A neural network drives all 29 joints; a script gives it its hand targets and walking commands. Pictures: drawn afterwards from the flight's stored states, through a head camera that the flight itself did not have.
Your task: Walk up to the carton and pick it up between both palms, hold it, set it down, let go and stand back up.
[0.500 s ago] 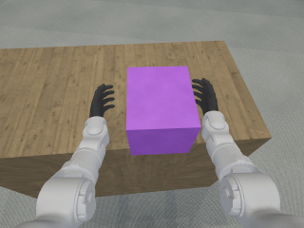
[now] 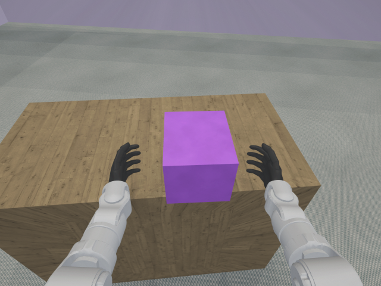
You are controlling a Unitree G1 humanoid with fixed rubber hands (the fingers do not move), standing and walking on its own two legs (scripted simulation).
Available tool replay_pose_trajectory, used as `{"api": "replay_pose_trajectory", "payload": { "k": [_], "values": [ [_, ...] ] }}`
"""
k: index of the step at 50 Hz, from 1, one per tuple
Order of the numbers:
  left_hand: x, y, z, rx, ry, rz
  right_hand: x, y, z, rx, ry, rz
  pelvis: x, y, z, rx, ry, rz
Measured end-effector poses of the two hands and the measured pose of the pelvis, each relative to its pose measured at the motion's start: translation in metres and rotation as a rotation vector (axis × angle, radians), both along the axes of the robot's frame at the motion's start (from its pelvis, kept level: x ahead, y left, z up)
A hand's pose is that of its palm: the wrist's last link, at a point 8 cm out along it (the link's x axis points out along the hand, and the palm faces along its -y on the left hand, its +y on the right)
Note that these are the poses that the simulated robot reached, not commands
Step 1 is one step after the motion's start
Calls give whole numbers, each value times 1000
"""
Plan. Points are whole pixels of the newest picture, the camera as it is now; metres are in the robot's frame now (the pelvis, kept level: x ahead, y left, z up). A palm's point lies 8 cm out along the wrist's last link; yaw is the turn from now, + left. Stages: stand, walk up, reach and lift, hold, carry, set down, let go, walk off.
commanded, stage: set down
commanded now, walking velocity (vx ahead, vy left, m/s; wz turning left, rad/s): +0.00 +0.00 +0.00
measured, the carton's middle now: (196, 155) +0.48 -0.03 +0.00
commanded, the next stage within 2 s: none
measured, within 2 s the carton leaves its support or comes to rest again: neither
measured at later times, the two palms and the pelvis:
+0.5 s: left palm (106, 202) +0.30 +0.17 +0.06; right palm (284, 201) +0.30 -0.21 +0.05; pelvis +0.02 +0.00 +0.00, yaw +0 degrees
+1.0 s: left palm (96, 230) +0.25 +0.18 +0.05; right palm (302, 238) +0.22 -0.22 +0.04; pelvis +0.02 +0.00 +0.00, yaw +0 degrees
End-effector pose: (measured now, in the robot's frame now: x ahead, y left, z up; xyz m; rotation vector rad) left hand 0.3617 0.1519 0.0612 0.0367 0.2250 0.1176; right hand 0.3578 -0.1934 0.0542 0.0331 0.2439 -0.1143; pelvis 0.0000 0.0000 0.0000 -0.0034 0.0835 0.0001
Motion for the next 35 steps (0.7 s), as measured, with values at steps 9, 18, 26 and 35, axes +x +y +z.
{"api": "replay_pose_trajectory", "payload": {
  "k": [9,18,26,35],
  "values": [
    [-13,1,7,-2,0,-1,-19,-3,1,6,-4,1,-3,0,0,0,-50,0],
    [-35,12,-4,-8,29,20,-39,-8,-7,7,-19,-12,7,3,1,-3,-95,1],
    [-62,20,-7,-12,27,25,-64,-13,-5,1,-69,-25,18,5,2,-6,-135,1],
    [-95,24,-6,-16,42,37,-106,-19,-12,-2,-48,-45,22,5,2,-6,-176,2]
  ]
}}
